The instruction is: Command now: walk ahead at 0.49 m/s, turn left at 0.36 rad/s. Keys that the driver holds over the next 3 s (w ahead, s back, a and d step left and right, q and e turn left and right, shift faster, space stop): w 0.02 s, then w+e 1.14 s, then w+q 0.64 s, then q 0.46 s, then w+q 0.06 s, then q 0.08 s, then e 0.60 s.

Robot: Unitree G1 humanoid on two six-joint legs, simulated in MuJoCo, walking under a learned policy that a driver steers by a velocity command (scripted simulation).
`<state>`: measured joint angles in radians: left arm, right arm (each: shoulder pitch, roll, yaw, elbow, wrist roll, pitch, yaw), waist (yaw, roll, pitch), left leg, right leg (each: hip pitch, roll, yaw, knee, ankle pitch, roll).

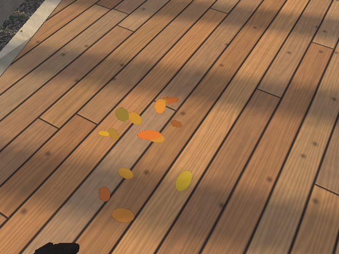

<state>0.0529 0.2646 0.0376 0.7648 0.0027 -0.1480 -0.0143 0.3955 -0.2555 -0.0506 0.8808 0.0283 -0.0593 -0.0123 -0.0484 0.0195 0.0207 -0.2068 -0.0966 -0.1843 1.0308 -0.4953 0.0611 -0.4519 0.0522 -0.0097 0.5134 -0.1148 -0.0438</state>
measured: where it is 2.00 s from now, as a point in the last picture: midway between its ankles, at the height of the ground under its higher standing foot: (227, 139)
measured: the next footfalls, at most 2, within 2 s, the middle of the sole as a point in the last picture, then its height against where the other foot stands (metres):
left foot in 0.38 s outside the picture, level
right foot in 0.92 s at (215, 224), level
